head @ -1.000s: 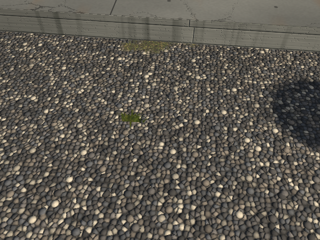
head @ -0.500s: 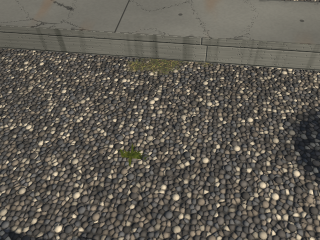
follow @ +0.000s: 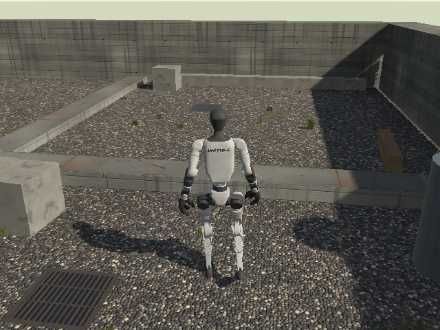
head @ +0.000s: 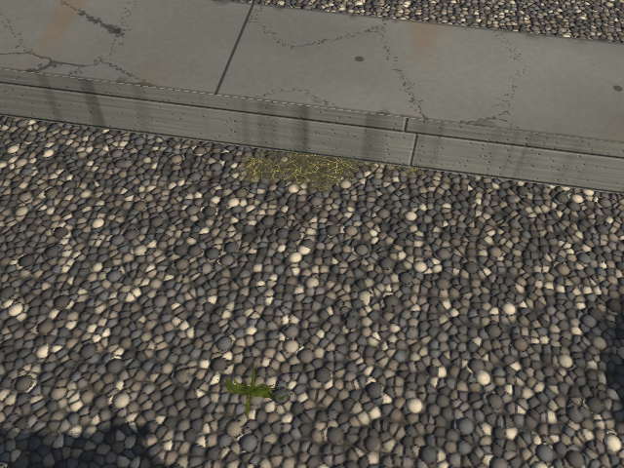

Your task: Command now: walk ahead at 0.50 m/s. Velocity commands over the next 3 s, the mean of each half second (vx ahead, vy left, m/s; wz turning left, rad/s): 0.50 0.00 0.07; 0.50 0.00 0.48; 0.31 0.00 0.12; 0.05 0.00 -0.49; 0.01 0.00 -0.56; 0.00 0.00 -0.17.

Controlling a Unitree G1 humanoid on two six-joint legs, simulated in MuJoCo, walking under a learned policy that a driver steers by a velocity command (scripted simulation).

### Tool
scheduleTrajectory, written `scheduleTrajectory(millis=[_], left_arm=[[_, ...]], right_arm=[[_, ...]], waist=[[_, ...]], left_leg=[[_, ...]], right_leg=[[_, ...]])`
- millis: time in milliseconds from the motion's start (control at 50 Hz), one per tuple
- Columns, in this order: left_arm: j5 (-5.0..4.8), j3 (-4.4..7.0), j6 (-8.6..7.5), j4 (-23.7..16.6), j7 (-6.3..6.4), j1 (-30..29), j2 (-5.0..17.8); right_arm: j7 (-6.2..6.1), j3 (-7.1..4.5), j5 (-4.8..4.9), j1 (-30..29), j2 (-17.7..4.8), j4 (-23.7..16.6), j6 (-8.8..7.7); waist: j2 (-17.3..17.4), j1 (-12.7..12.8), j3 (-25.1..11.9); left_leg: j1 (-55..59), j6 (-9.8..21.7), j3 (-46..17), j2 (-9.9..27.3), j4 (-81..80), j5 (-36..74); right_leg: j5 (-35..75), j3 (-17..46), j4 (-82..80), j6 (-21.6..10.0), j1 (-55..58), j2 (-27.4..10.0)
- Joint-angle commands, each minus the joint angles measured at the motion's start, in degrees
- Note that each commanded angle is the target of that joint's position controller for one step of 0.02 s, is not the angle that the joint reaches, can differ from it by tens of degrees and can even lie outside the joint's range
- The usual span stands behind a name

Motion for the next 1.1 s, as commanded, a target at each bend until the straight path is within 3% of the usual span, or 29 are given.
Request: scheduleTrajectory(millis=[20, 40, 100, 220, 320, 380, 400, 420, 440, 460, 480, 500, 520, 540, 580, 620, 680, 760, 840, 880, 940, 960, 980, 1000, 1020, 1040, 1060, 1080, 1100], left_arm=[[0.36, 1.63, 0.02, -3.7, 0.55, 0.8, 4.2], [0.42, 1.56, 0.63, -3.5, 0.63, 1.4, 3.2], [0.99, 1.87, 1.39, -5.5, 0.9, -3.8, 3.4], [0.9, 1.36, 0.84, -8.8, -0.03, -15.5, 2.0], [0.25, 0.75, 0.25, -11.6, -1.58, -23.1, 2.1], [0.21, 1.22, -0.59, -12.5, -2.34, -22.2, 3.8], [0.28, 1.87, -0.88, -11.6, -2.28, -18.5, 5.2], [0.45, 3.11, -1.07, -9.3, -1.94, -10.7, 7.3], [1.22, 4.48, -1.22, -6.6, -1.34, 0.7, 11.1], [2.13, 5.92, -0.78, -5.1, -0.97, 8.2, 16.8], [1.93, 4.51, -0.56, -5.1, -0.98, 8.7, 12.3], [1.58, 3.37, -0.6, -5.7, -0.84, 3.9, 8.8], [1.38, 2.64, -0.63, -6.6, -0.79, -1.1, 6.7], [1.5, 2.08, -0.76, -6.7, -1.02, -4.9, 4.7], [2.21, 1.74, -1.14, -6.2, -1.23, -7.9, 3.0], [2.35, 2.15, -1.48, -5.2, -0.94, -7.6, 4.0], [2.69, 2.72, -1.49, -4.1, 0.05, -5.9, 5.6], [2.42, 3.04, -0.91, -3.6, 1.1, -4.4, 7.1], [1.55, 3.62, 0.16, -2.4, 1.58, -0.3, 8.5], [0.96, 3.98, 0.92, -2.1, 1.52, 0.7, 9.2], [0.16, 4.7, 1.93, -2.8, 1.68, -1.2, 11.6], [-0.02, 4.83, 2.36, -3.1, 1.72, -2.2, 12.3], [-0.24, 4.61, 2.66, -3.5, 1.69, -3.3, 12.2], [1.05, 3.82, 2.24, -4.9, 1.68, -2.8, 10.3], [2.51, 1.16, 0.29, -8.1, 0.71, 1.8, 1.2], [-0.09, 1.8, -2.28, -9.4, -0.03, -5.4, 5.9], [-1.81, 2.29, -3.38, -10.9, -0.35, -9.9, 7.7], [-0.77, 2.18, -3.81, -10.3, 0.0, -9.9, 7.2], [0.86, 2.73, -3.52, -9.4, 0.42, -9.2, 7.8]], right_arm=[[0.19, -0.61, -0.78, 2.4, -4.1, -1.2, -0.75], [0.11, -0.75, -0.58, 3.3, -4.6, -0.6, -0.89], [-0.92, -1.36, -0.47, 6.1, -7.3, 0.8, -0.93], [-2.13, -1.2, 0.25, 11.3, -7.9, 2.7, -0.08], [-2.33, -1.5, 0.63, 15.9, -8.5, 5.3, 1.01], [-2.65, -1.97, 1.03, 15.5, -9.2, 5.7, 1.79], [-2.68, -2.18, 1.1, 14.1, -10.0, 5.3, 2.0], [-2.64, -1.97, 1.07, 12.5, -9.5, 4.8, 2.18], [-2.52, -1.12, 0.48, 11.5, -7.5, 3.4, 2.09], [-2.2, 0.79, 0.38, 17.9, -0.6, 2.7, 1.15], [-1.98, 0.5, 1.34, 18.1, -2.4, 3.6, 0.0], [-2.04, -1.12, 2.9, 13.3, -7.6, 2.4, -0.32], [-2.35, -1.26, 2.95, 9.9, -7.7, 1.4, -0.18], [-2.71, -1.57, 2.31, 8.2, -6.9, 1.2, 0.29], [-2.79, -1.95, 2.01, 10.6, -4.2, 1.7, 2.14], [-2.82, -2.05, 2.01, 10.7, -2.5, 1.2, 3.46], [-2.8, -2.56, 1.41, 6.5, -3.0, -0.9, 4.11], [-1.35, -2.24, 0.99, 0.0, -2.4, -3.3, 3.61], [0.17, -1.43, 0.93, -7.9, -1.6, -6.9, 3.57], [0.87, -1.34, 1.07, -9.9, -1.9, -8.6, 3.67], [1.46, -2.39, 1.19, -7.3, -4.3, -10.0, 3.9], [1.44, -3.4, 1.37, -2.2, -6.1, -9.1, 3.95], [0.98, -5.24, 1.56, 7.0, -9.3, -6.8, 3.92], [-0.39, -7.44, 1.54, 15.7, -15.2, -4.8, 4.35], [-0.51, -7.67, 1.7, 13.5, -20.3, -5.3, 3.62], [-0.18, -6.11, 0.89, 15.7, -15.5, -6.6, 2.83], [-0.05, -5.22, 0.36, 13.7, -12.4, -6.3, 2.03], [-0.13, -4.57, 0.73, 9.7, -10.3, -7.1, 1.61], [-0.22, -3.91, 0.71, 5.2, -8.2, -8.2, 1.58]], waist=[[5.7, 0.4, -4.4], [5.7, 0.8, -3.7], [4.3, 0.4, -0.8], [4.6, -2.9, 1.5], [4.7, -5.3, 3.9], [5.8, -3.0, 3.1], [6.7, -0.7, 1.0], [6.2, 3.4, -3.6], [3.9, 7.7, -11.9], [-9.1, 6.7, -21.7], [-12.4, 7.1, -26.0], [-8.9, 6.3, -16.6], [-5.8, 4.7, -10.6], [-3.4, 2.9, -6.3], [-5.4, -0.3, -3.0], [-4.3, -1.4, -1.2], [-2.4, -1.2, 0.6], [-1.6, 0.3, 2.1], [-0.4, 3.2, 4.8], [-0.8, 3.4, 5.3], [-3.4, 0.1, 1.6], [-3.9, -3.1, -1.7], [-2.6, -8.1, -6.6], [4.7, -10.9, -11.7], [17.6, -2.9, -16.5], [10.1, -7.2, -20.2], [7.9, -7.2, -12.9], [3.3, -4.5, -9.2], [2.0, -2.0, -6.5]], left_leg=[[12.4, 9.6, -18.2, 15.0, -16.9, 5.9], [10.9, 10.1, -16.5, 14.6, -18.1, 7.3], [10.7, 10.6, -13.4, 14.7, -20.5, 10.3], [14.3, 7.7, -7.9, 12.3, -21.3, 10.3], [22.7, 7.6, -8.0, 15.4, -18.2, 10.6], [24.9, 6.6, -10.5, 17.0, -13.4, 16.7], [24.2, 6.0, -10.4, 16.5, -9.8, 23.8], [21.8, 4.8, -8.8, 13.8, -1.7, 30.8], [12.0, 2.7, -6.6, 10.3, 12.7, 24.6], [-11.7, -1.9, -2.2, 1.0, 36.0, -0.2], [-18.1, -1.6, -10.8, -0.3, 45.6, -24.4], [-22.5, -0.8, -11.7, 3.0, 49.3, -21.5], [-22.2, -0.4, -9.9, 6.1, 48.1, -16.2], [-19.7, -0.4, -9.3, 8.0, 44.9, -12.2], [-13.5, -0.3, -9.5, 10.2, 41.1, -7.8], [-13.8, -0.6, -9.2, 10.4, 39.9, -5.1], [-19.2, -1.4, -10.6, 10.3, 34.2, 2.0], [-19.5, -1.8, -7.5, 9.5, 21.9, 10.9], [-21.6, -0.8, -3.7, 9.0, 14.2, 10.1], [-21.7, 0.2, -2.0, 8.3, 12.0, 6.1], [-12.8, 3.0, 2.8, 3.8, 10.7, -2.5], [-5.3, 4.4, 4.5, 1.0, 9.9, -4.2], [8.1, 6.5, 4.9, -1.9, 5.7, -0.5], [25.3, 10.0, -8.6, 5.2, 3.3, -1.4], [41.3, 20.6, -42.0, 18.3, -4.1, -11.0], [43.0, 20.2, -50.3, 20.7, -11.8, -13.8], [38.7, 17.4, -42.0, 19.5, -11.9, -7.6], [30.3, 15.3, -34.6, 17.1, -11.2, -1.7], [21.9, 13.8, -28.6, 14.7, -11.6, 4.2]], right_leg=[[6.1, 2.7, -0.7, -0.4, -11.8, -6.3], [6.6, 2.2, -2.3, -0.1, -11.3, -6.5], [13.0, 1.8, -9.6, 1.4, -16.5, -7.2], [27.9, -0.6, -28.5, 2.1, -17.2, -4.8], [24.7, -1.4, -36.1, 1.2, -18.8, -3.2], [18.8, -1.3, -39.5, -0.5, -13.5, -1.7], [17.5, -2.5, -40.4, -1.2, -7.1, 0.0], [18.3, -3.7, -41.7, -2.4, 4.2, 1.5], [20.1, 1.5, -38.8, -5.4, 22.5, -4.0], [13.2, 24.8, -41.1, -13.1, 46.7, -19.7], [8.5, 38.2, -48.7, -14.6, 47.0, -23.3], [6.2, 29.8, -49.9, -11.4, 39.3, -21.3], [7.7, 21.8, -51.6, -9.3, 30.3, -19.3], [9.8, 16.0, -54.4, -8.0, 22.2, -17.0], [12.5, 7.6, -58.4, -6.5, 13.3, -13.8], [17.0, 2.4, -60.3, -7.1, 10.8, -13.3], [21.2, -2.3, -61.3, -7.5, 12.5, -13.5], [23.0, -8.3, -61.9, -6.4, 15.4, -12.9], [24.3, -11.6, -60.6, -6.0, 22.1, -14.9], [27.6, -12.8, -58.1, -5.5, 25.9, -16.0], [51.3, -15.2, -48.5, -3.8, 28.2, -16.2], [59.6, -16.1, -40.3, -3.0, 27.4, -15.5], [59.4, -17.5, -27.8, -1.0, 22.9, -13.1], [39.8, -17.7, -9.1, 2.1, 7.8, -10.2], [-11.5, -9.3, 9.1, 5.1, -16.6, 2.3], [-12.1, 2.5, 13.7, 3.6, -22.9, 2.4], [-6.4, 2.4, 12.3, 1.9, -27.4, 0.0], [-1.1, 2.6, 7.5, 1.1, -24.7, -2.8], [1.8, 2.6, 2.6, 1.4, -19.9, -4.6]])
Next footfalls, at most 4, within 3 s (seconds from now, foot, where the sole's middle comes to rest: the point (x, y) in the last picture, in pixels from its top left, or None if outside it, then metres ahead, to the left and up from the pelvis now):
0.44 right None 0.42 -0.16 -0.77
1.00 left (252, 387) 0.65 0.15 -0.77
1.48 right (285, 282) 0.93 0.08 -0.77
1.90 left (200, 314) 0.83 0.29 -0.77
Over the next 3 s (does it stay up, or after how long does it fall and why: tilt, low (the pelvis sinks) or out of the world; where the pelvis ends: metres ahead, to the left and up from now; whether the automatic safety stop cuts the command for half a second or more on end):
stays up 0.81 0.14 0.00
